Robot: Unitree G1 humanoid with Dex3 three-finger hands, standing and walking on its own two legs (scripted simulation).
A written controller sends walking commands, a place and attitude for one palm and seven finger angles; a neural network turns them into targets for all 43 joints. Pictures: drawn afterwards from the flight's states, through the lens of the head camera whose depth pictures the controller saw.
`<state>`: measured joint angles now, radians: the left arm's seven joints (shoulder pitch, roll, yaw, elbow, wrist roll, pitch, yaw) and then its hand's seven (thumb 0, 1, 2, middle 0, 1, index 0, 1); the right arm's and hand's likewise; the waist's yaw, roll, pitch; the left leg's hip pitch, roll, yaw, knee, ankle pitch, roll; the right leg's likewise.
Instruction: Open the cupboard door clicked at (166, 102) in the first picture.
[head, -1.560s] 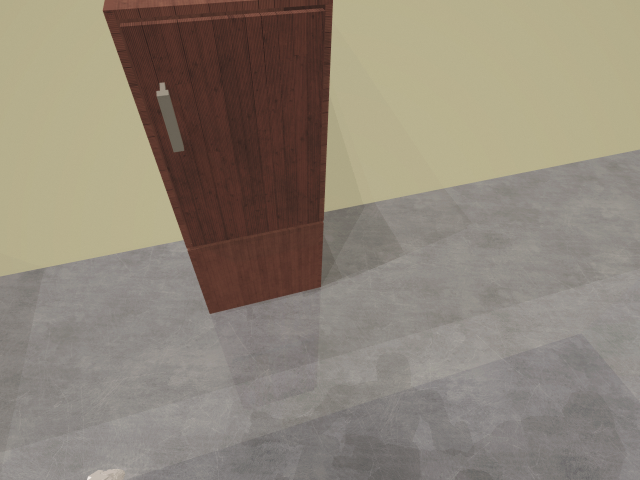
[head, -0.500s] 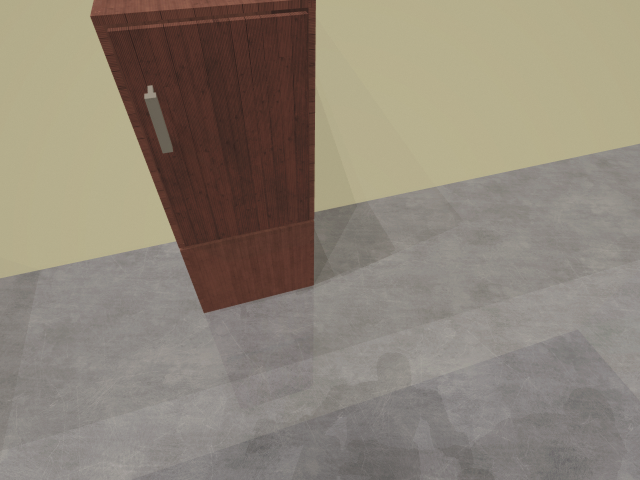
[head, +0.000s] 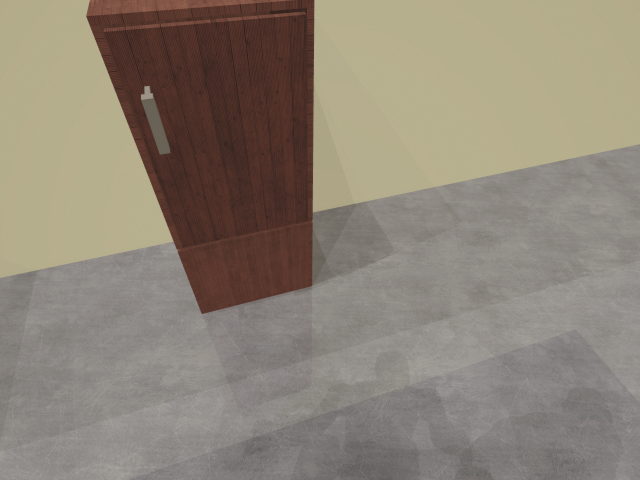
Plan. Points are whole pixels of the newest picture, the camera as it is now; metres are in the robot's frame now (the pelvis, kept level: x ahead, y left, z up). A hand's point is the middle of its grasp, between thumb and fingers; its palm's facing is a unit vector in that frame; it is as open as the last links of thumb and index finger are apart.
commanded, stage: turn to face it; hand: left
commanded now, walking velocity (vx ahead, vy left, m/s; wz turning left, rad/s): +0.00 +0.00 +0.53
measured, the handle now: (156, 120) +0.76 +0.40 +0.04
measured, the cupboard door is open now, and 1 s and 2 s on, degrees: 0 0 0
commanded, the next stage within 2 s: take the last steps up to it in 0.72 s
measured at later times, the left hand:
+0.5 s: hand out of the picture +0.00 +0.23 -0.19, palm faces +0.18 -0.96 -0.22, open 7.4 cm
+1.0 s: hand out of the picture -0.09 +0.17 -0.18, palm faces +0.36 -0.91 -0.20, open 7.4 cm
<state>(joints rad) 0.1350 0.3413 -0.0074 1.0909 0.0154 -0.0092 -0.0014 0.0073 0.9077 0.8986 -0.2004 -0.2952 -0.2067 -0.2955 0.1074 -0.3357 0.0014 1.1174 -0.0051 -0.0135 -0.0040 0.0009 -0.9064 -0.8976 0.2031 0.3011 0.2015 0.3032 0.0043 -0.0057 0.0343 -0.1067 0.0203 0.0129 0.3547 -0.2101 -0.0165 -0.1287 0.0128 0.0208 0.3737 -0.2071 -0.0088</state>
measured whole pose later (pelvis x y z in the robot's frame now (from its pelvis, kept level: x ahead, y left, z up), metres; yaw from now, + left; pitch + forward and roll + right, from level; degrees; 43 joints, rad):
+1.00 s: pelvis -0.04 +0.00 -0.01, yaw +19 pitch -1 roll +0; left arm 0.32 0.17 0.03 1.02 0.04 -0.01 0.01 0.01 0.91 0.90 -0.20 -0.29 -0.21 -0.30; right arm 0.24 -0.21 -0.07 1.01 -0.02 0.04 0.01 0.00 -0.91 -0.90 0.20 0.30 0.20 0.30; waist 0.02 -0.01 0.01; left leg -0.32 0.04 0.05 0.76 -0.41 -0.01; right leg -0.18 -0.06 -0.09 0.50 -0.30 0.00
